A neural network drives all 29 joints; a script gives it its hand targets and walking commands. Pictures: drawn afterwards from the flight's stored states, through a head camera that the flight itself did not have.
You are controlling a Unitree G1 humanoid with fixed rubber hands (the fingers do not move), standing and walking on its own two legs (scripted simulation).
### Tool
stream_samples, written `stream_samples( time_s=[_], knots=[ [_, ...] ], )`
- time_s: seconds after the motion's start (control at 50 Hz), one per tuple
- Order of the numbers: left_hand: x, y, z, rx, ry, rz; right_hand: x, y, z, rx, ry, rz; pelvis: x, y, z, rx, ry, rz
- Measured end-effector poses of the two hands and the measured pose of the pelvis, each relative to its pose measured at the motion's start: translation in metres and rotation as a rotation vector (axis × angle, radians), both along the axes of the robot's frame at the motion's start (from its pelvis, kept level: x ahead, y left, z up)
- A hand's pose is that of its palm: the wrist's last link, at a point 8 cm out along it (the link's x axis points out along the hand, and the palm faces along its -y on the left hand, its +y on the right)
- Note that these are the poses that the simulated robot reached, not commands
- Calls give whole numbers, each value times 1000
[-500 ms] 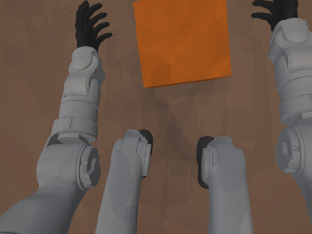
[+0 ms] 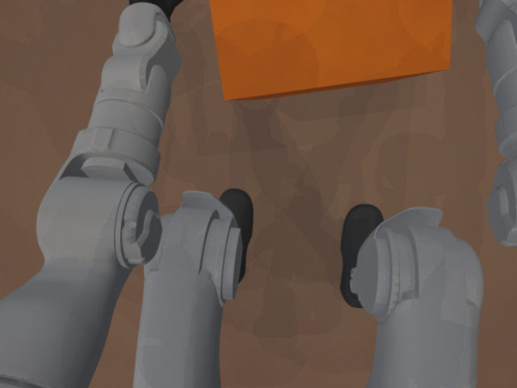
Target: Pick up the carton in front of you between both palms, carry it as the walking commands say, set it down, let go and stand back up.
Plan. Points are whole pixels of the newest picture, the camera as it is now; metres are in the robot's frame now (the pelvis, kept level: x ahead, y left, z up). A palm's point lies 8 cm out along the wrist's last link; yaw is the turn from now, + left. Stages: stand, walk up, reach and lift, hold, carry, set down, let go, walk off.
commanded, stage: reach and lift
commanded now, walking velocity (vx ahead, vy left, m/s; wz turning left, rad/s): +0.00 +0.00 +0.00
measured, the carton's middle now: (318, 5) +0.54 -0.02 -0.25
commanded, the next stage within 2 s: none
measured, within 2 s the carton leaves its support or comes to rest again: leaves its support in 0.70 s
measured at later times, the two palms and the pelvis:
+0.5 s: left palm out of the picture +0.53 +0.13 -0.17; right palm out of the picture +0.56 -0.17 -0.17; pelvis -0.01 +0.00 +0.00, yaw +0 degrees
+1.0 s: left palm out of the picture +0.51 +0.12 -0.05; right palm out of the picture +0.52 -0.18 -0.05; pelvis +0.00 +0.01 +0.04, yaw -4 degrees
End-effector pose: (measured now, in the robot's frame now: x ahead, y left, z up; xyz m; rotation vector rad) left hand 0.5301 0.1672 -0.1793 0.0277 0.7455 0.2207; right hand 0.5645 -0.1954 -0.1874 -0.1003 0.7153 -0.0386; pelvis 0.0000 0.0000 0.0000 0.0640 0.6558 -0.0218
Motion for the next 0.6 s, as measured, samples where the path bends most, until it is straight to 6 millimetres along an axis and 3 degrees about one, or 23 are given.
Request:
stream_samples(
  time_s=[0.1,0.28,0.4,0.6],
  knots=[
    [2,-6,3,-9,-8,1,6,4,7,6,-12,12,3,-1,-4,4,11,2],
    [-4,-11,7,-16,-5,-4,-3,10,8,12,4,18,-3,-2,-1,4,17,1],
    [1,-32,9,-42,-8,-39,-3,28,11,23,4,40,-8,-2,2,2,0,0],
    [6,-30,11,-43,25,-17,1,29,15,10,51,55,-3,-3,-3,0,-7,-2]
  ],
)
